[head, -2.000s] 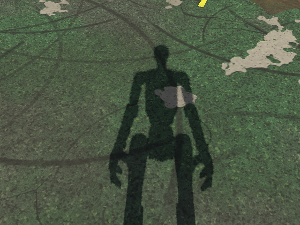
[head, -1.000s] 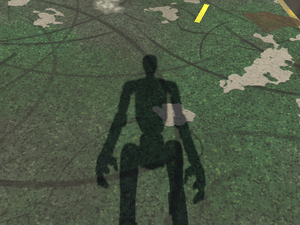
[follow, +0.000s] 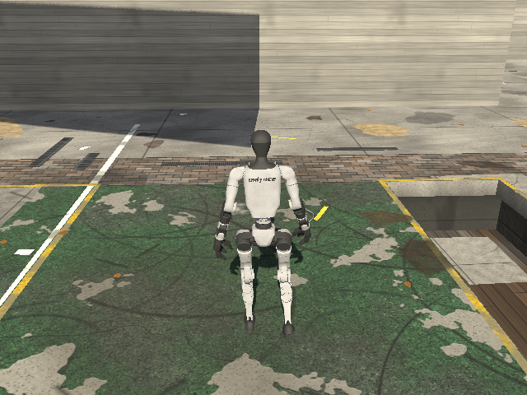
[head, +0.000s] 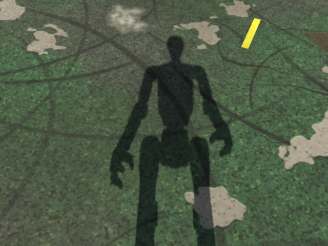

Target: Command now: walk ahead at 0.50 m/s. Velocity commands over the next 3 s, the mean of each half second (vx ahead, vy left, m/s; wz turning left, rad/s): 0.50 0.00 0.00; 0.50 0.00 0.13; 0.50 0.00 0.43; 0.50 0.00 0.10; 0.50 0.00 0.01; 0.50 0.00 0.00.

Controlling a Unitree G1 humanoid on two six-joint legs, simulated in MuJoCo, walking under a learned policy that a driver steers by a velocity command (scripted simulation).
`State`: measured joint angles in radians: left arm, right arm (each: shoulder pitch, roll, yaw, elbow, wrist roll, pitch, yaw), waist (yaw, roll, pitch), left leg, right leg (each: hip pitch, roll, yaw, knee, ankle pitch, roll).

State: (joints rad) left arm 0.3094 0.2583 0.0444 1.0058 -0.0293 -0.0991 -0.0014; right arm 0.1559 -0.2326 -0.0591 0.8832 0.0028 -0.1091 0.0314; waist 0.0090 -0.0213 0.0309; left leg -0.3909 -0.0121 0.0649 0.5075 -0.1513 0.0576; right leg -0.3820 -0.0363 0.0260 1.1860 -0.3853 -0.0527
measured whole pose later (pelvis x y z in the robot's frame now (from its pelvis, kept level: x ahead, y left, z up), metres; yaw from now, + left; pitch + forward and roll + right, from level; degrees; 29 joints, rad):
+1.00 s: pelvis +0.58 -0.02 -0.01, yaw +5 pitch +2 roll -2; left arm 0.36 0.26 0.07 1.02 -0.01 -0.06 0.02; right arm 0.05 -0.23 -0.06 0.83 0.02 -0.07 0.05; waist 0.05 0.02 0.01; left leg -0.53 0.02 0.05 0.54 -0.06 0.11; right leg 0.11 -0.01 -0.15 0.34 -0.46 0.02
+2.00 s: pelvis +1.12 +0.11 +0.00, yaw +21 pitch +3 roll -2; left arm 0.40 0.28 0.06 0.94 -0.02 -0.06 0.00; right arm 0.02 -0.25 -0.04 0.70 0.02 -0.08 0.03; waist 0.10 0.03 0.01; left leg -0.54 0.04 0.00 0.50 -0.04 0.05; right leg 0.05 0.02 -0.02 0.27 -0.36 0.00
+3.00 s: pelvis +1.62 +0.28 +0.01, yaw +20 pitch +2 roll -2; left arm 0.36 0.27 0.05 0.92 -0.01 -0.08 -0.01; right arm 0.06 -0.26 -0.05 0.80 0.01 -0.07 0.02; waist 0.08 0.04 0.01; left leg -0.64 0.10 -0.03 0.59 0.06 0.00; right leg 0.00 0.05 -0.05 0.21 -0.25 -0.04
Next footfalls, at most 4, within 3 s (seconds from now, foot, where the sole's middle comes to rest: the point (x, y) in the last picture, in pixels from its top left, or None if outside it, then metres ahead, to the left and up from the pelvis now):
0.44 right None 0.43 -0.15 -0.77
1.00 left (147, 181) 0.74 0.09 -0.77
1.50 right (176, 125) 1.06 -0.04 -0.77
2.02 left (114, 97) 1.25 0.29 -0.77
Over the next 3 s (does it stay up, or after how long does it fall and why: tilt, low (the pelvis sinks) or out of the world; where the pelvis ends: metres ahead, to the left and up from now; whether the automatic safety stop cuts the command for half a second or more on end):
stays up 1.62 0.28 0.01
